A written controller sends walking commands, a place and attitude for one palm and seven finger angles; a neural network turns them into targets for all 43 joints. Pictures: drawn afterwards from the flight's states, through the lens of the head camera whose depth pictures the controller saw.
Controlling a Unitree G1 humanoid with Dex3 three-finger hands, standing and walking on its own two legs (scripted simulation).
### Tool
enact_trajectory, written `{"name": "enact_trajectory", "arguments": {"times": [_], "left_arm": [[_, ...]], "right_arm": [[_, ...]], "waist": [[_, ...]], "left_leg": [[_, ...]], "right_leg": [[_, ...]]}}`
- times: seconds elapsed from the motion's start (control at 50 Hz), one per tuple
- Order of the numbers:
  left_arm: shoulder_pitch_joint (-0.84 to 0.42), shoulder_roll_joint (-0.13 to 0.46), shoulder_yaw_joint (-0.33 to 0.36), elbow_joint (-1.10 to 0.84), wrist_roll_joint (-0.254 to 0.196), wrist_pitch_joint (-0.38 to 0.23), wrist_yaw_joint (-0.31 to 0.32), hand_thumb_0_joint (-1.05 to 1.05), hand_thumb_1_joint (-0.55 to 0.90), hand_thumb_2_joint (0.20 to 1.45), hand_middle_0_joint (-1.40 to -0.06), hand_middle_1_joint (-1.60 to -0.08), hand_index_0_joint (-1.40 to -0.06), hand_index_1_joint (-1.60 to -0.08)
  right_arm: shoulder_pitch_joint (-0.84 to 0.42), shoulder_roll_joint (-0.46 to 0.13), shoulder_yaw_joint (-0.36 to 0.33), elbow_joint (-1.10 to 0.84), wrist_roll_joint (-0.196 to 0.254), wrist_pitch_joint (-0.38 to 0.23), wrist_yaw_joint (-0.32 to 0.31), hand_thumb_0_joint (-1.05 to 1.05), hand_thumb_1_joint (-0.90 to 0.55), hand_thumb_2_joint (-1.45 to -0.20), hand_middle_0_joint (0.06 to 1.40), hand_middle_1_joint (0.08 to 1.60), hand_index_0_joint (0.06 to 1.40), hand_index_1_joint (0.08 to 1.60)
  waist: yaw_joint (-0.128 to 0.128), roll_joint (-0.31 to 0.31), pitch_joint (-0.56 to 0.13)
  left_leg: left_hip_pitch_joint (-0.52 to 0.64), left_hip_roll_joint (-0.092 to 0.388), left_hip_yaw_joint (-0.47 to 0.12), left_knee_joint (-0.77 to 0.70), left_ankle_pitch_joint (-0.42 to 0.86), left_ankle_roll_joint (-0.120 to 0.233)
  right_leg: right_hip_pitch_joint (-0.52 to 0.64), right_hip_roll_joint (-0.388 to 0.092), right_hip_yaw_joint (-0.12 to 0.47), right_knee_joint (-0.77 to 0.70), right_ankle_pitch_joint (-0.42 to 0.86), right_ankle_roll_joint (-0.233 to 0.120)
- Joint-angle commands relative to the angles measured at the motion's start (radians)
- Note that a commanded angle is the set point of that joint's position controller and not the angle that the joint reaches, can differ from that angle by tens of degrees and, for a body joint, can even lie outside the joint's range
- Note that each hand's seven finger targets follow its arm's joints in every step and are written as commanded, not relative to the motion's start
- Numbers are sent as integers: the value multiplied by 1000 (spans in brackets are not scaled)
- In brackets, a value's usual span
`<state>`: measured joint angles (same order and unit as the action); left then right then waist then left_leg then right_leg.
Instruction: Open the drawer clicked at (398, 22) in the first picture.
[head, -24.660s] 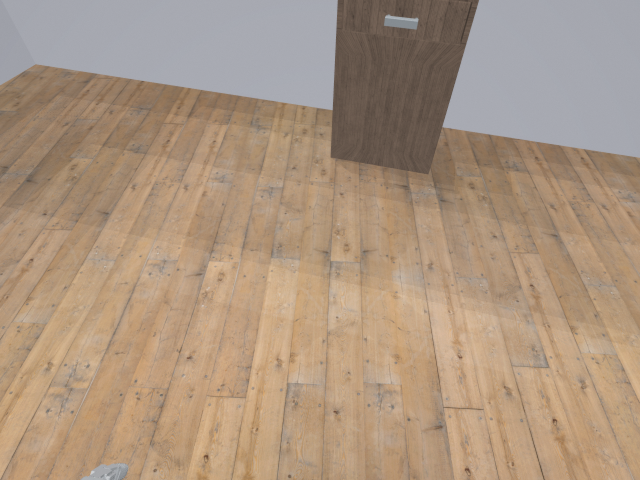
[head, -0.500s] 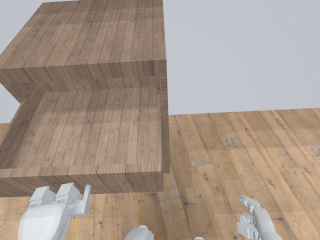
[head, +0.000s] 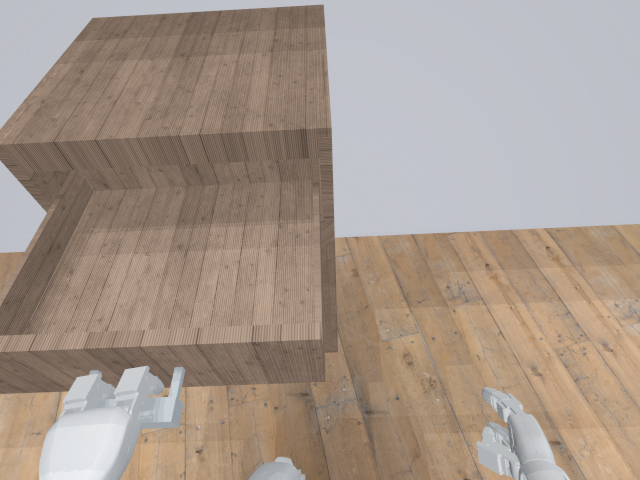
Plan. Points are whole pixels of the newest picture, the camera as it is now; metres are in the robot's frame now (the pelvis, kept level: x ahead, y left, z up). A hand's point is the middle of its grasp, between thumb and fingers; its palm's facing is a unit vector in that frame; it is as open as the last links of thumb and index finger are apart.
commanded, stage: lift the hand off the handle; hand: left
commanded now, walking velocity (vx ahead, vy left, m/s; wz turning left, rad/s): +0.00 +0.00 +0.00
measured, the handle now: (131, 394) +0.21 +0.26 +0.00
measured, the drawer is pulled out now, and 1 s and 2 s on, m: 0.30 0.30 0.30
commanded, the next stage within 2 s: draw the hand back to the body in 1.48 s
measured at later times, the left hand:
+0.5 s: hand (113, 435) +0.16 +0.25 +0.02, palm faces -0.04 -0.10 -0.99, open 13.5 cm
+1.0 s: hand (85, 414) +0.17 +0.26 +0.07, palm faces -0.01 -0.13 -0.99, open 13.3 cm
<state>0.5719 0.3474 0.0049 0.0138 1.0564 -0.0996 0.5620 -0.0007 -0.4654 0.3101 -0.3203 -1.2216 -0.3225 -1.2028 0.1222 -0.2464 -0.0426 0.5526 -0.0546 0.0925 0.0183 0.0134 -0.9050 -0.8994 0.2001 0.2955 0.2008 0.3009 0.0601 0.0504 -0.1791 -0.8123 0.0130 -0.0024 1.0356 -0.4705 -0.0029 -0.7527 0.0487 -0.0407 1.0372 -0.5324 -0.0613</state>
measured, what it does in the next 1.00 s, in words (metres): stands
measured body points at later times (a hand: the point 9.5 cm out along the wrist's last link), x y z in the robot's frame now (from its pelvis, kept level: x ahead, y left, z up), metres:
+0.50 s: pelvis +0.00 +0.00 +0.02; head +0.02 -0.03 +0.47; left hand +0.16 +0.25 +0.07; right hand +0.20 -0.22 -0.08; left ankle +0.02 +0.12 -0.67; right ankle -0.01 -0.08 -0.67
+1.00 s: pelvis +0.01 +0.02 +0.04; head +0.03 -0.02 +0.49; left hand +0.16 +0.26 +0.13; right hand +0.23 -0.19 -0.05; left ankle +0.02 +0.12 -0.67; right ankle -0.01 -0.08 -0.67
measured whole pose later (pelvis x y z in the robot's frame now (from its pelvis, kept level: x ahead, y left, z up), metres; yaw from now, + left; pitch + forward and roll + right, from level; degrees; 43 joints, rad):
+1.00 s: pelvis +0.01 +0.02 +0.04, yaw +0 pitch +6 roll +0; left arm 0.61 0.40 -0.03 -0.23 0.94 0.00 0.34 0.00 -0.49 0.30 -0.36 -1.22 -0.42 -1.24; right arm 0.13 -0.23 -0.01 0.55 -0.02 0.06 0.02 0.01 -0.90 -0.90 0.20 0.30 0.20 0.30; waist 0.09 0.09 -0.11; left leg -0.51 0.00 0.01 0.79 -0.39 0.02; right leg -0.44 0.04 -0.02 0.77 -0.44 -0.04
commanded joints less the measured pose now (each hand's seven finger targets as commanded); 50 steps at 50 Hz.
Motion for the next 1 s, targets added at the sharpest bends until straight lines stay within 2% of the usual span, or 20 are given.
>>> {"name": "enact_trajectory", "arguments": {"times": [0.0,0.04,0.06,0.08,0.18,0.24,0.32,0.44,0.46,0.54,0.62,0.64,0.66,0.74,0.76,0.82,0.84,0.86,0.9,0.98], "left_arm": [[-38,152,115,-117,-1,34,38,0,-500,300,-300,-1200,-300,-1200],[-73,161,114,-121,-4,49,38,0,-500,300,-300,-1200,-300,-1200],[-80,131,80,-108,-8,58,33,0,-500,300,-300,-1200,-300,-1200],[-109,163,104,-110,-6,62,32,0,-500,300,-300,-1200,-300,-1200],[-153,162,81,-119,-12,80,9,0,-500,300,-300,-1200,-300,-1200],[-154,194,101,-176,-24,82,-1,0,-500,300,-300,-1200,-300,-1200],[-136,187,99,-213,-42,65,-18,0,-500,300,-300,-1200,-300,-1200],[-125,202,116,-252,-60,51,-32,0,-500,300,-300,-1200,-300,-1200],[-105,181,97,-251,-63,53,-37,0,-500,300,-300,-1200,-300,-1200],[-102,210,127,-299,-75,49,-50,0,-500,300,-300,-1200,-300,-1200],[-100,215,132,-342,-85,48,-64,0,-500,300,-300,-1200,-300,-1200],[-116,226,134,-377,-78,43,-66,0,-500,300,-300,-1200,-300,-1200],[-104,186,95,-385,-84,45,-70,0,-500,300,-300,-1200,-300,-1200],[-81,226,131,-444,-89,45,-87,0,-500,300,-300,-1200,-300,-1200],[-43,194,107,-437,-95,51,-93,0,-500,300,-300,-1200,-300,-1200],[-41,196,108,-464,-107,66,-114,0,-500,300,-300,-1200,-300,-1200],[-60,225,126,-483,-102,66,-121,0,-500,300,-300,-1200,-300,-1200],[-44,201,107,-476,-103,74,-130,0,-500,300,-300,-1200,-300,-1200],[-78,207,103,-505,-108,77,-144,0,-500,300,-300,-1200,-300,-1200],[-107,231,113,-564,-112,73,-173,0,-500,300,-300,-1200,-300,-1200]], "right_arm": [[-95,-85,-28,-154,3,-47,-12,0,-900,-900,200,300,200,300],[-100,-89,-23,-150,3,-44,-14,0,-900,-900,200,300,200,300],[-95,-86,-25,-151,10,-48,-19,0,-900,-900,200,300,200,300],[-97,-89,-22,-146,9,-45,-20,0,-900,-900,200,300,200,300],[-104,-86,-12,-145,16,-48,-31,0,-900,-900,200,300,200,300],[-110,-81,-6,-149,18,-51,-37,0,-900,-900,200,300,200,300],[-104,-79,-5,-154,21,-68,-40,0,-900,-900,200,300,200,300],[-109,-82,-4,-150,18,-78,-29,0,-900,-900,200,300,200,300],[-109,-79,-10,-154,24,-82,-31,0,-900,-900,200,300,200,300],[-112,-83,-8,-153,22,-85,-24,0,-900,-900,200,300,200,300],[-116,-85,-10,-153,26,-90,-24,0,-900,-900,200,300,200,300],[-119,-84,-7,-154,21,-89,-19,0,-900,-900,200,300,200,300],[-116,-79,-11,-157,24,-93,-19,0,-900,-900,200,300,200,300],[-119,-82,-6,-160,20,-93,-11,0,-900,-900,200,300,200,300],[-117,-78,-11,-164,24,-94,-12,0,-900,-900,200,300,200,300],[-126,-79,-5,-168,29,-89,-6,0,-900,-900,200,300,200,300],[-121,-82,-2,-168,25,-86,-4,0,-900,-900,200,300,200,300],[-127,-76,-4,-166,31,-84,-7,0,-900,-900,200,300,200,300],[-127,-77,0,-173,30,-84,-7,0,-900,-900,200,300,200,300],[-129,-76,6,-172,29,-85,-7,0,-900,-900,200,300,200,300]], "waist": [[-17,-38,-136],[-17,-40,-167],[-28,-48,-131],[-23,-62,-151],[-22,-43,-141],[-15,-17,-160],[-19,5,-115],[-17,-29,-108],[-21,-13,-74],[-11,-10,-104],[-14,10,-77],[-3,36,-108],[-15,29,-84],[2,24,-107],[-3,11,-76],[-2,13,-64],[6,3,-91],[0,13,-43],[-2,-11,-53],[12,14,-54]], "left_leg": [[171,-40,9,-90,170,46],[183,-39,9,-98,171,45],[177,-38,8,-103,160,48],[179,-38,8,-107,153,46],[200,-37,11,-135,141,48],[241,-38,13,-157,152,50],[284,-33,6,-190,166,49],[319,-31,6,-213,188,50],[320,-30,7,-222,181,49],[367,-30,7,-239,215,48],[395,-24,2,-264,241,46],[422,-26,2,-265,254,45],[425,-20,3,-272,256,47],[468,-18,-2,-283,301,44],[458,-13,3,-288,303,47],[474,-11,-4,-310,311,43],[493,-13,-5,-308,315,44],[484,-7,-5,-322,309,44],[499,-6,-7,-330,308,47],[545,-4,-10,-350,335,44]], "right_leg": [[31,-15,61,-206,303,13],[38,-19,60,-209,298,15],[42,-16,57,-221,299,16],[40,-18,61,-225,273,18],[68,-22,68,-259,248,19],[102,-24,75,-284,245,19],[110,-20,63,-308,241,12],[140,-26,68,-339,272,18],[141,-24,66,-345,271,17],[166,-28,69,-358,303,17],[184,-27,63,-372,319,13],[179,-27,63,-369,316,11],[179,-28,49,-369,318,13],[195,-27,58,-382,348,9],[206,-29,47,-384,367,13],[225,-30,50,-400,366,12],[222,-30,55,-404,363,14],[227,-29,48,-409,362,13],[237,-34,46,-421,358,18],[245,-33,49,-447,352,14]]}}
